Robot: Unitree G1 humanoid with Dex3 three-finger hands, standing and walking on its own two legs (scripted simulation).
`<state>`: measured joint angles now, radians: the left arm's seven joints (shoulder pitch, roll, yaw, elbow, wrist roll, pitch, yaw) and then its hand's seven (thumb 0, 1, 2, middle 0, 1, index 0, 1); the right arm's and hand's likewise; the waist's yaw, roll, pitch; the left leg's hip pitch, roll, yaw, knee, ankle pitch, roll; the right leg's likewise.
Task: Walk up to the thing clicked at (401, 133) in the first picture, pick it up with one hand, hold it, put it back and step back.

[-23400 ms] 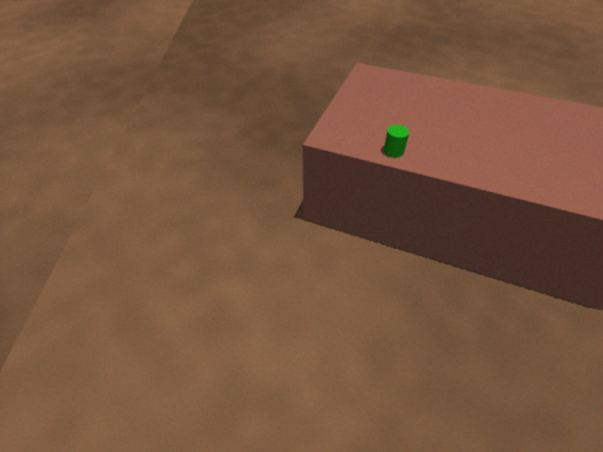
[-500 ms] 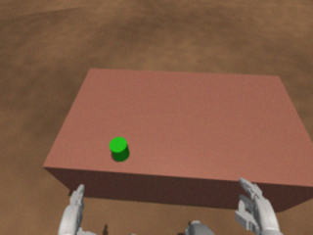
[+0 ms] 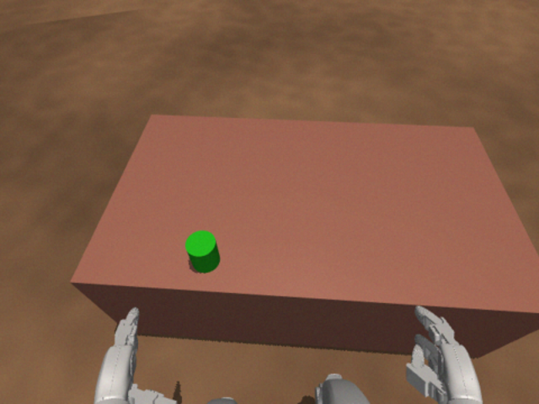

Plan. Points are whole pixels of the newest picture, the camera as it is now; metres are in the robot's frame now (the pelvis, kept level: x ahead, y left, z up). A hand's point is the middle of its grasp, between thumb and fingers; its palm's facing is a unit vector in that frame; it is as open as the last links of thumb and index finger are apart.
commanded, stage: home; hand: left
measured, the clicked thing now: (203, 252) +0.49 +0.19 -0.25
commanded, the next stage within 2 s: stand in 1.44 s
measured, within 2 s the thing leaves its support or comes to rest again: neither
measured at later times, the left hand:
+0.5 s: hand (160, 358) +0.19 +0.19 -0.05, palm faces +0.11 -0.97 -0.23, open 17.3 cm
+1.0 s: hand (160, 360) +0.19 +0.18 -0.05, palm faces +0.11 -0.96 -0.24, open 17.4 cm
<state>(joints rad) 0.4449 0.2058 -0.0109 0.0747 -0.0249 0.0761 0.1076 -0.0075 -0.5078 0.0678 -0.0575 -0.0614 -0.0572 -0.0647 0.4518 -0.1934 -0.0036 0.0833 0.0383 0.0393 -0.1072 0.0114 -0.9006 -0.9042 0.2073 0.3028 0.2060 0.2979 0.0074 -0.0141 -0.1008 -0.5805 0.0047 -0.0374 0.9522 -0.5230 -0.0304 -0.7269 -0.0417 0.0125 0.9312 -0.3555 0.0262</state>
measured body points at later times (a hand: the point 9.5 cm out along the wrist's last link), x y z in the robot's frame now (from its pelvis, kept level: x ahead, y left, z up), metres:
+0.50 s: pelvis +0.02 +0.01 +0.00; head +0.06 +0.01 +0.45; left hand +0.18 +0.24 -0.03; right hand +0.18 -0.22 -0.03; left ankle -0.02 +0.14 -0.68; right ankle +0.06 -0.13 -0.68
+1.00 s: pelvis +0.02 +0.00 +0.00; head +0.06 +0.01 +0.45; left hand +0.18 +0.24 -0.03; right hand +0.18 -0.23 -0.05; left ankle -0.02 +0.14 -0.68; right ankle +0.06 -0.13 -0.68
